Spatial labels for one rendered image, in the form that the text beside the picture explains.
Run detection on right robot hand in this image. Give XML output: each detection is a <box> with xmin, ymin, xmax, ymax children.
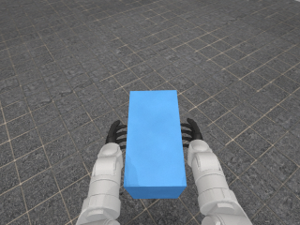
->
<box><xmin>180</xmin><ymin>118</ymin><xmax>203</xmax><ymax>148</ymax></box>

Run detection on robot right forearm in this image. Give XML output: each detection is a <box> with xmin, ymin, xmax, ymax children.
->
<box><xmin>187</xmin><ymin>140</ymin><xmax>251</xmax><ymax>222</ymax></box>

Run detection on robot right upper arm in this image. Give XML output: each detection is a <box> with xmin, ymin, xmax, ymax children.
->
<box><xmin>201</xmin><ymin>212</ymin><xmax>253</xmax><ymax>225</ymax></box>

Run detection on carton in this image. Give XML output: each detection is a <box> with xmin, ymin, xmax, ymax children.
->
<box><xmin>123</xmin><ymin>90</ymin><xmax>187</xmax><ymax>199</ymax></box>

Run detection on robot left forearm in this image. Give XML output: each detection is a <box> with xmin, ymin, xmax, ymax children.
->
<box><xmin>75</xmin><ymin>142</ymin><xmax>124</xmax><ymax>225</ymax></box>

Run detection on left robot hand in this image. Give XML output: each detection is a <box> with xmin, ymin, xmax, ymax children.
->
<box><xmin>105</xmin><ymin>120</ymin><xmax>128</xmax><ymax>150</ymax></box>

